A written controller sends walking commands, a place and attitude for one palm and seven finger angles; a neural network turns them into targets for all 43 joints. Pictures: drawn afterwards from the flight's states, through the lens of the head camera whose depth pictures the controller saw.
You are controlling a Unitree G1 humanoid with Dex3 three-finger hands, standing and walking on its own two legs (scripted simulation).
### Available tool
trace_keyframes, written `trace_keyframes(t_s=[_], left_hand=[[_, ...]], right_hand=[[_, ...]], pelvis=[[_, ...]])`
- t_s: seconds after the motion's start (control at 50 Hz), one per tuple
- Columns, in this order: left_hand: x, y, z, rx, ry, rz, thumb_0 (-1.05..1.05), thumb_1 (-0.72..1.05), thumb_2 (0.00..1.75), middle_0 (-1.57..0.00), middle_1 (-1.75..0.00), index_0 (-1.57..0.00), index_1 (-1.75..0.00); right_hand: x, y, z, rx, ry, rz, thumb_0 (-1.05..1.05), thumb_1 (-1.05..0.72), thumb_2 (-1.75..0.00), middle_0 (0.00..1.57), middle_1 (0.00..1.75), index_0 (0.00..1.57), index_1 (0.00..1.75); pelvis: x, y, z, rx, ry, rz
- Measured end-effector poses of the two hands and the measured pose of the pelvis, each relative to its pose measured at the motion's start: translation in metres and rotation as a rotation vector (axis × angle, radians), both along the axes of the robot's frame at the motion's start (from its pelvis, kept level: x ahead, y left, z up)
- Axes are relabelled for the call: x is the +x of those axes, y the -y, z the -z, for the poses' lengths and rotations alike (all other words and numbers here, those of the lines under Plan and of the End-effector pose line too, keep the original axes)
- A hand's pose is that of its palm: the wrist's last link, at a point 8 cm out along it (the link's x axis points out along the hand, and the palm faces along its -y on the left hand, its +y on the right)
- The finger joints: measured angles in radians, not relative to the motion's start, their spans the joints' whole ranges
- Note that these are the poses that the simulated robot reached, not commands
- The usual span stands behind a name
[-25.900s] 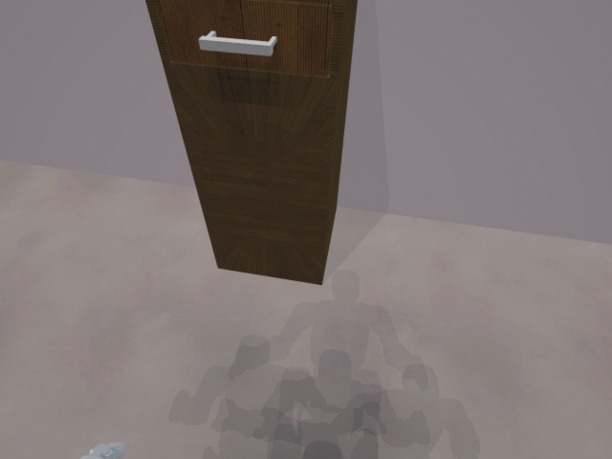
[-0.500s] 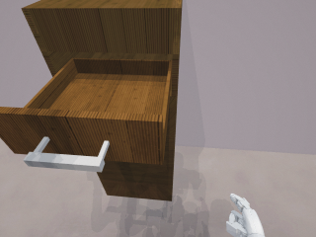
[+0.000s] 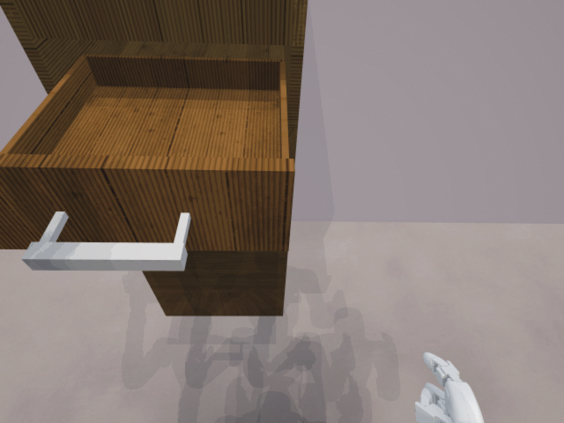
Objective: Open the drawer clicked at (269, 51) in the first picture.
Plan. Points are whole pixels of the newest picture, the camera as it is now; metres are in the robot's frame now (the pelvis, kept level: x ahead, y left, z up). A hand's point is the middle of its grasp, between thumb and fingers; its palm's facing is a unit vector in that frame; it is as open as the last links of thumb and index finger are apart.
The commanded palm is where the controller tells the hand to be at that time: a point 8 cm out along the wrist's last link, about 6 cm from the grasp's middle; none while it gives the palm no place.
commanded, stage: step back with the hand held close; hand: left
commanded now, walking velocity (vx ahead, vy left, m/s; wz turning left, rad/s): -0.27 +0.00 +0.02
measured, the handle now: (115, 239) +0.27 +0.21 +0.17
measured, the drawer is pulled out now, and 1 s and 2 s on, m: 0.29 0.29 0.29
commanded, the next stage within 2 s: stop stepping back and stand still in 0.54 s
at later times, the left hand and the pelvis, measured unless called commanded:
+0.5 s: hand out of the picture +0.08 +0.30 +0.36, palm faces +0.69 -0.70 -0.17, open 7.4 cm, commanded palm +0.00 +0.32 +0.34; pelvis -0.12 +0.03 +0.01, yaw +2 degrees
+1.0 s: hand out of the picture -0.02 +0.29 +0.34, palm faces +0.66 -0.73 -0.20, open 7.4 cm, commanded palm -0.13 +0.29 +0.34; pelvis -0.26 +0.02 -0.01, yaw -1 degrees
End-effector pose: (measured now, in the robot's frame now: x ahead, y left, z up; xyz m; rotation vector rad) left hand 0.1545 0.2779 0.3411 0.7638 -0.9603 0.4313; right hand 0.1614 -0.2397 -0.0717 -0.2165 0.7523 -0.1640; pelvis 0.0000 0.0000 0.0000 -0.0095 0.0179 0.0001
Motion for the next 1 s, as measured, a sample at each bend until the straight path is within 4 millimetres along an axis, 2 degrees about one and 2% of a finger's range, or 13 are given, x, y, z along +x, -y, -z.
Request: trace_keyframes(t_s=[0.12, 0.24, 0.34, 0.42, 0.48, 0.54, 0.6, 0.68, 0.76, 0.84, 0.9, 0.96, 1.0], left_hand=[[-0.019, 0.006, 0.015, -0.040, -0.051, 0.028, 0.00, 0.89, 0.90, -0.21, -0.30, -0.21, -0.30], [-0.072, 0.011, 0.019, 0.065, -0.005, 0.084, 0.01, 0.88, 0.90, -0.22, -0.31, -0.22, -0.30], [-0.110, -0.024, 0.005, 0.051, 0.149, 0.009, 0.00, 0.88, 0.89, -0.22, -0.31, -0.22, -0.30], [-0.120, -0.058, -0.012, -0.072, 0.207, -0.061, 0.00, 0.88, 0.90, -0.22, -0.31, -0.22, -0.30], [-0.121, -0.065, -0.010, -0.160, 0.170, -0.043, 0.00, 0.89, 0.90, -0.21, -0.30, -0.21, -0.30], [-0.125, -0.048, 0.002, -0.188, 0.081, 0.032, 0.00, 0.89, 0.90, -0.20, -0.30, -0.20, -0.30], [-0.140, -0.017, 0.014, -0.146, -0.008, 0.131, 0.01, 0.89, 0.90, -0.20, -0.30, -0.20, -0.30], [-0.183, 0.024, 0.015, 0.056, -0.012, 0.195, 0.01, 0.89, 0.90, -0.21, -0.30, -0.21, -0.30], [-0.230, 0.041, -0.010, 0.221, 0.095, 0.198, 0.00, 0.88, 0.90, -0.22, -0.31, -0.22, -0.30], [-0.256, 0.011, -0.038, 0.189, 0.255, 0.068, 0.00, 0.87, 0.89, -0.22, -0.31, -0.22, -0.31], [-0.248, -0.028, -0.040, -0.007, 0.256, 0.001, -0.01, 0.88, 0.90, -0.22, -0.31, -0.22, -0.30], [-0.228, -0.055, -0.021, -0.204, 0.117, -0.046, -0.01, 0.89, 0.90, -0.21, -0.30, -0.21, -0.30], [-0.220, -0.049, 0.005, -0.282, -0.023, -0.036, 0.00, 0.89, 0.90, -0.20, -0.30, -0.20, -0.30]], right_hand=[[-0.027, -0.012, 0.006, 0.039, 0.015, -0.022, 0.01, -0.90, -0.90, 0.20, 0.30, 0.20, 0.30], [-0.061, -0.016, 0.007, -0.022, -0.036, -0.014, 0.01, -0.90, -0.90, 0.20, 0.30, 0.20, 0.30], [-0.082, -0.032, 0.007, -0.073, -0.055, -0.053, 0.01, -0.90, -0.90, 0.20, 0.30, 0.20, 0.30], [-0.099, -0.052, 0.003, -0.027, -0.037, -0.088, 0.01, -0.90, -0.90, 0.20, 0.30, 0.20, 0.30], [-0.112, -0.064, -0.002, 0.022, -0.004, -0.100, 0.01, -0.90, -0.90, 0.20, 0.30, 0.20, 0.30], [-0.126, -0.070, -0.008, 0.055, 0.042, -0.097, 0.01, -0.90, -0.90, 0.21, 0.30, 0.21, 0.30], [-0.141, -0.068, -0.011, 0.070, 0.078, -0.090, 0.01, -0.90, -0.90, 0.21, 0.30, 0.21, 0.30], [-0.163, -0.053, 0.000, 0.067, 0.100, -0.084, 0.01, -0.90, -0.90, 0.21, 0.30, 0.21, 0.30], [-0.204, -0.035, 0.013, 0.045, -0.008, -0.037, 0.01, -0.90, -0.90, 0.21, 0.30, 0.21, 0.30], [-0.242, -0.021, 0.017, 0.018, -0.060, 0.007, 0.01, -0.90, -0.90, 0.20, 0.30, 0.20, 0.30], [-0.263, -0.012, 0.024, -0.001, -0.059, 0.028, 0.01, -0.90, -0.90, 0.20, 0.30, 0.20, 0.30], [-0.285, -0.009, 0.023, 0.009, -0.044, 0.037, 0.01, -0.90, -0.90, 0.20, 0.30, 0.20, 0.30], [-0.299, -0.008, 0.020, 0.028, -0.029, 0.044, 0.01, -0.90, -0.90, 0.20, 0.30, 0.20, 0.30]], pelvis=[[-0.030, -0.001, 0.004, -0.030, -0.001, -0.006], [-0.050, -0.012, 0.008, -0.050, -0.004, -0.036], [-0.074, -0.026, 0.007, -0.052, 0.000, -0.052], [-0.098, -0.031, -0.002, -0.081, 0.002, -0.060], [-0.117, -0.033, -0.006, -0.086, 0.000, -0.042], [-0.138, -0.032, -0.006, -0.078, -0.013, -0.015], [-0.161, -0.028, -0.003, -0.063, -0.043, 0.008], [-0.196, -0.016, 0.011, -0.017, -0.088, 0.039], [-0.213, -0.014, 0.007, -0.030, -0.056, 0.042], [-0.213, -0.016, 0.006, -0.005, -0.030, 0.030], [-0.227, -0.021, 0.010, -0.008, -0.006, 0.010], [-0.249, -0.019, 0.008, -0.002, 0.012, 0.019], [-0.263, -0.016, 0.005, 0.003, 0.011, 0.021]])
